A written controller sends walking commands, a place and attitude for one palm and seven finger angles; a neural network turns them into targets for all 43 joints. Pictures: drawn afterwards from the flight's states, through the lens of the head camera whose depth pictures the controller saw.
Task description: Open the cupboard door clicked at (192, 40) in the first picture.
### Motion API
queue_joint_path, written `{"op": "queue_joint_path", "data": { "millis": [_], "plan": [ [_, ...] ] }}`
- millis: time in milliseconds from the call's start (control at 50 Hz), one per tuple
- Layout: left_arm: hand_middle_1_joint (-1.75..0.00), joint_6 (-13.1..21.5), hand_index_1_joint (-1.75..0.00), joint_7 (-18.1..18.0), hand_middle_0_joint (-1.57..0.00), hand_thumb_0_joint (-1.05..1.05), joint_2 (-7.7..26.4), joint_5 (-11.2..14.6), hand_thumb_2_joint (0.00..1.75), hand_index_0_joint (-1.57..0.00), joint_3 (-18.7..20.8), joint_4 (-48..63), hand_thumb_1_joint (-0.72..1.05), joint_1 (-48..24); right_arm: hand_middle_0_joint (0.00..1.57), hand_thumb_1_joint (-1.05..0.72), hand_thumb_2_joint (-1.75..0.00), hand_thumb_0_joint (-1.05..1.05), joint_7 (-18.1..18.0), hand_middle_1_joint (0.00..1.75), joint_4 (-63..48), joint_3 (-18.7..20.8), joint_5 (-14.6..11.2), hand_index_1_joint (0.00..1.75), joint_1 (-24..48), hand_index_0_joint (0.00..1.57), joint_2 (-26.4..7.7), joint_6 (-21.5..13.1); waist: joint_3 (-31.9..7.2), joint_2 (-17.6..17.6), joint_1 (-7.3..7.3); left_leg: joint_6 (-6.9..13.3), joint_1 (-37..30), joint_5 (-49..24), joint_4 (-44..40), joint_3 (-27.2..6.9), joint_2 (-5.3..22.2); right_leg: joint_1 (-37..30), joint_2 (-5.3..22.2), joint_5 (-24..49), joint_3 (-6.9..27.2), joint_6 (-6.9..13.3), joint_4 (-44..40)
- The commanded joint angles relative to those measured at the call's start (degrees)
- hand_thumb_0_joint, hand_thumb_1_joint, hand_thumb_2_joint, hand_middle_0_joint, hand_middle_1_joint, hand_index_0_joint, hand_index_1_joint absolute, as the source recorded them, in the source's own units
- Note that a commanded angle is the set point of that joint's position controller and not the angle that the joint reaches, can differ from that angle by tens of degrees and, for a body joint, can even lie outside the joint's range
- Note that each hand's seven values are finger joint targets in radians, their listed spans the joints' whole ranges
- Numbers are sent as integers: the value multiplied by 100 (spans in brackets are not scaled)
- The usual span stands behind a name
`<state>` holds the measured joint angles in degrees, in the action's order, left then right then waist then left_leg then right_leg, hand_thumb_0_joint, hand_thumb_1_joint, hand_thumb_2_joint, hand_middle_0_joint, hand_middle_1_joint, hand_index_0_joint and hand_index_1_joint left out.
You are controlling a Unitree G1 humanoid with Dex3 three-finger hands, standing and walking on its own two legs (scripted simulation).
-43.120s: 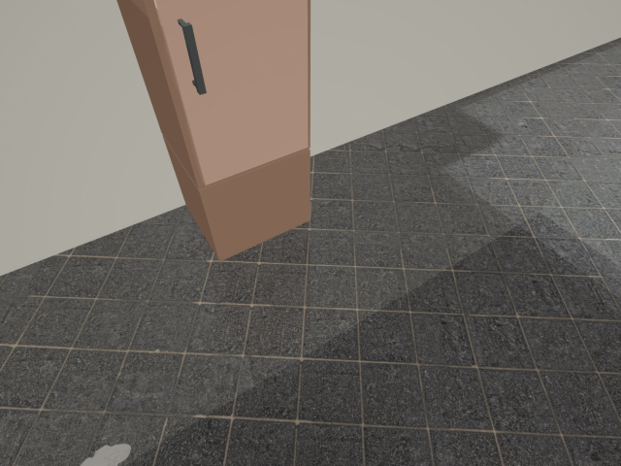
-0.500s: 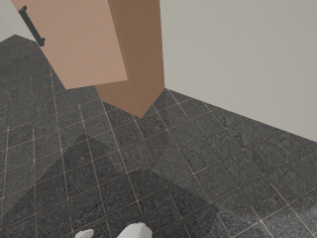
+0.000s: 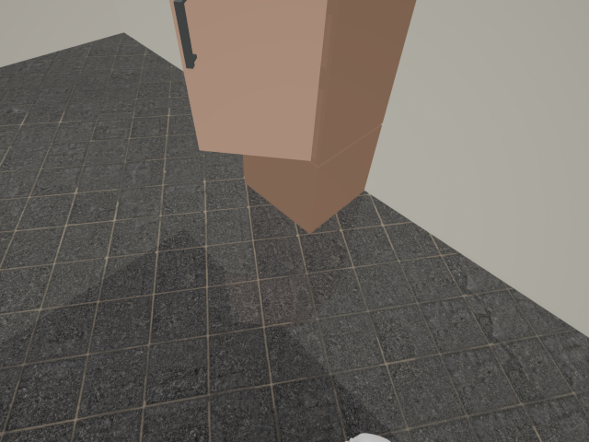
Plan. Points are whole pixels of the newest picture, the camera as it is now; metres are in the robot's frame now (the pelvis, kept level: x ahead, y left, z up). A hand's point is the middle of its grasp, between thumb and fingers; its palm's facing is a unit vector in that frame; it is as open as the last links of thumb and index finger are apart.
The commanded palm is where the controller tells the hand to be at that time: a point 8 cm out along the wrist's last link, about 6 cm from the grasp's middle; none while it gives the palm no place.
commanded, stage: take the last steps up to it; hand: left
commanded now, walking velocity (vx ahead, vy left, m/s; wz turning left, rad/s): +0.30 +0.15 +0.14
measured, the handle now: (187, 32) +1.02 +0.37 +0.07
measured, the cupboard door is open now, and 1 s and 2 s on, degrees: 39 39 39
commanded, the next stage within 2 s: come to a stop and stand still in 1.14 s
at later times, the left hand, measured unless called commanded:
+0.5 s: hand (203, 390) +0.21 +0.16 -0.15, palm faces +0.14 -0.96 -0.24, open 7.1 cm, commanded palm none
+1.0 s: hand (152, 351) +0.28 +0.28 -0.19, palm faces +0.17 -0.97 -0.16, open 7.4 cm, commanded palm none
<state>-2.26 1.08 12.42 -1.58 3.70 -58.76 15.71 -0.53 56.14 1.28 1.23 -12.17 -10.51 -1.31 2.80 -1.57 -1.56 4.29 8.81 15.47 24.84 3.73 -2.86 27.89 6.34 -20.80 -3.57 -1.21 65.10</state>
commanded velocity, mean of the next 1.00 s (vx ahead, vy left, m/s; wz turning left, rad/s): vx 0.29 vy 0.13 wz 0.02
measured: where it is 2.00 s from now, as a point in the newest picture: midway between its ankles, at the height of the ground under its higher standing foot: (250, 385)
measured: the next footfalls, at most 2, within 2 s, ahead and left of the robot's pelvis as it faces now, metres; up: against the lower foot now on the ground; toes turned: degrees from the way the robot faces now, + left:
right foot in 0.32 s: +0.19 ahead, -0.11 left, +0.00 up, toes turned -7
left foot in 0.84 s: +0.38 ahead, +0.19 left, +0.00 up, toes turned +13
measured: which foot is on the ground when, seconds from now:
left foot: down 0.00-0.32, up 0.34-0.82, down 0.84-1.00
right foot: up 0.00-0.30, down 0.32-0.84, up 0.86-1.00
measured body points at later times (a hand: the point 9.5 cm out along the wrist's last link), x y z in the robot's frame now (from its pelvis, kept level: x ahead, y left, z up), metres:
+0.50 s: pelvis +0.15 -0.03 +0.00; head +0.18 -0.05 +0.45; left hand +0.21 +0.21 -0.13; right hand +0.12 -0.26 -0.17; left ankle +0.12 +0.12 -0.65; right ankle +0.15 -0.11 -0.74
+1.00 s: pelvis +0.32 +0.11 -0.01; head +0.36 +0.13 +0.44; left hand +0.27 +0.33 -0.17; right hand +0.44 -0.11 -0.15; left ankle +0.34 +0.18 -0.74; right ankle +0.26 -0.03 -0.64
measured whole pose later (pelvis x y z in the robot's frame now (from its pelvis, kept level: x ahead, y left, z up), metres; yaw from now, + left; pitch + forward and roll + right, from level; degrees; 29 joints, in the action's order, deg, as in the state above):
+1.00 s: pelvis +0.32 +0.11 -0.01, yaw +4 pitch +0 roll +1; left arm 0.3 -0.2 8.9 -1.1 3.0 -63.2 17.4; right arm -1.3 56.4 2.1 1.0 -8.8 -8.6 -4.3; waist 5.0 -2.3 -2.4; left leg 4.6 15.6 13.3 28.5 10.0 -1.0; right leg 26.2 6.7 -21.5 -3.1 0.4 71.2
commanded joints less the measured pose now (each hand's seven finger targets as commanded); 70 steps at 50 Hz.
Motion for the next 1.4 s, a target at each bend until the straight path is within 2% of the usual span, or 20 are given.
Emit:
{"op": "queue_joint_path", "data": {
  "millis": [0, 180, 260, 280, 300, 320, 380, 420, 520, 720, 780, 800, 820, 880, 1000, 1220, 1280, 1320, 1360, 1380],
  "plan": [
    [-30, 248, -30, 4, -20, 0, 340, -4, 90, -20, 74, 489, 90, -338, 20, -90, -90, 0, -57, 30, -35, 198, -27, 30, -613, 20, -841, -137, 156, 564, 148, 728, -359, -662, -1530, -1415, 1480, 920, 110, 475, 94, -77, -154],
    [-30, 353, -30, 0, -20, 0, 111, 14, 90, -20, -24, 817, 90, -1257, 20, -90, -90, 0, -50, 30, 408, 164, 34, 30, -1354, 20, -694, -156, 364, 567, 360, 895, -470, -1221, -1352, -1341, 1568, 286, -88, 372, -167, -12, -2224],
    [-30, 452, -30, -23, -20, 0, 276, 8, 90, -20, 65, 531, 90, -234, 20, -90, -90, 0, -53, 30, 501, 137, 6, 30, -1186, 20, -676, -157, 6, 236, -196, 518, 268, -1656, -134, -909, 1126, -1833, -340, 805, -252, 149, -3498],
    [-30, 528, -30, -55, -20, 0, 591, -19, 90, -20, 171, 277, 90, 622, 20, -90, -90, 0, -28, 30, 470, 144, -61, 30, -1135, 20, -566, -199, -443, -312, -543, 232, 1083, -1322, 1043, -534, 713, -3347, 212, 706, 404, 336, -3908],
    [-30, 555, -30, -125, -20, 0, 1194, -35, 90, -20, 324, 60, 90, 1411, 20, -90, -90, 0, 2, 30, 315, 129, -115, 30, -1332, 20, -338, -237, -1048, -1763, -716, -151, 2465, 938, 2813, -55, -81, -4728, 1970, 681, 2762, 973, -4593],
    [-30, 528, -30, -156, -20, 0, 1264, 63, 90, -20, 319, 24, 90, 1464, 20, -90, -90, 0, 9, 30, 255, 197, -31, 30, -1094, 20, -604, -166, -783, -1333, -614, -236, 2834, 1728, 4156, -442, 72, -4110, 2545, 633, 3509, 1276, -5156],
    [-30, 584, -30, -222, -20, 0, 364, 85, 90, -20, 97, 220, 90, 322, 20, -90, -90, 0, 65, 30, 376, 215, -12, 30, -617, 20, -287, -18, 304, -435, -108, -377, 2708, 246, 4503, -741, 756, -2165, 1754, 1036, 1659, 791, -5330],
    [-30, 675, -30, -188, -20, 0, 83, 81, 90, -20, -5, 172, 90, 256, 20, -90, -90, 0, 124, 30, 489, 174, 16, 30, -854, 20, -37, 101, 307, -560, 101, -510, 2399, -241, 4241, -531, 794, -1694, 1343, 1696, 694, 560, -5439],
    [-30, 786, -30, -183, -20, 0, 173, 66, 90, -20, 23, -22, 90, 543, 20, -90, -90, 0, 196, 30, 425, 219, 29, 30, -671, 20, 17, 189, 3, -460, 146, -724, 2709, -782, 3541, -237, 903, -2248, 1178, 2814, -14, 581, -5397],
    [-30, 695, -30, -205, -20, 0, 577, -34, 90, -20, 53, -364, 90, 826, 20, -90, -90, 0, 350, 30, -199, 159, -16, 30, 747, 20, -139, 10, 395, -944, -82, -521, 2020, -351, 1145, 209, 663, -2499, 1408, 2753, -143, 619, -5089],
    [-30, 637, -30, -196, -20, 0, 592, -5, 90, -20, 87, -358, 90, 696, 20, -90, -90, 0, 244, 30, 145, 240, 33, 30, -498, 20, -508, -108, -196, -449, 536, -334, -167, -407, 195, 431, 314, -1863, 1043, 3180, -559, 399, -3375],
    [-30, 615, -30, -153, -20, 0, 343, 42, 90, -20, 38, -287, 90, 880, 20, -90, -90, 0, 156, 30, 330, 364, 92, 30, -1306, 20, -1079, -157, -978, 656, 793, -83, -1484, -830, 228, -337, 1098, -1103, 500, 1808, -849, 200, -1980],
    [-30, 607, -30, -122, -20, 0, 22, 97, 90, -20, -26, -155, 90, 1006, 20, -90, -90, 0, 51, 30, 427, 498, 94, 30, -1821, 20, -1591, -159, -1519, 1963, 867, 476, -2388, -1429, -219, -2237, 2327, 207, -300, -1288, -781, 49, -258],
    [-30, 545, -30, -172, -20, 0, -21, 84, 90, -20, -28, 25, 90, 102, 20, -90, -90, 0, -84, 30, 171, 356, 24, 30, -937, 20, -1093, -165, -717, 1098, 563, 656, -905, -1640, -747, -1785, 2372, 850, 133, -523, 292, 272, 1319],
    [-30, 305, -30, -115, -20, 0, -237, 11, 90, -20, 10, -130, 90, 491, 20, -90, -90, 0, -112, 30, 178, 161, 14, 30, -680, 20, -396, -329, -126, 595, 9, 459, 42, -2178, -1401, -543, 1813, 436, 145, 527, 294, 115, 394],
    [-30, 294, -30, -111, -20, 0, -168, 31, 90, -20, -103, 435, 90, -807, 20, -90, -90, 0, -137, 30, 558, 71, 88, 30, -1347, 20, -463, -255, 56, 400, 231, 484, -736, -3870, -949, -234, 1817, 62, -166, 612, -68, 257, -2139],
    [-30, 312, -30, -196, -20, 0, -137, 57, 90, -20, -165, 334, 90, -549, 20, -90, -90, 0, -211, 30, 681, -2, 61, 30, -1298, 20, -380, -197, -39, 347, 86, 150, -587, -5210, -211, -120, 1700, -963, -376, 1006, -89, 284, -3130],
    [-30, 359, -30, -266, -20, 0, 191, 63, 90, -20, -95, 95, 90, 277, 20, -90, -90, 0, -241, 30, 635, 13, -57, 30, -1147, 20, -406, -144, -650, 116, -210, -309, -119, -4493, 677, 107, 1231, -2392, -116, 3828, 337, 390, -3756],
    [-30, 387, -30, -343, -20, 0, 833, 102, 90, -20, -8, -44, 90, 603, 20, -90, -90, 0, -199, 30, 518, 70, -181, 30, -1236, 20, -316, 18, -924, -453, -129, -730, 1072, 532, 1974, 207, 367, -3219, 1590, 7515, 1574, 1568, -3614],
    [-30, 369, -30, -392, -20, 0, 808, 106, 90, -20, -20, -21, 90, 420, 20, -90, -90, 0, -212, 30, 503, 83, -218, 30, -1060, 20, -133, 121, -906, -760, -92, -695, 1129, 1998, 2534, -33, 396, -2947, 1867, 7537, 1656, 1892, -3853]
  ]
}}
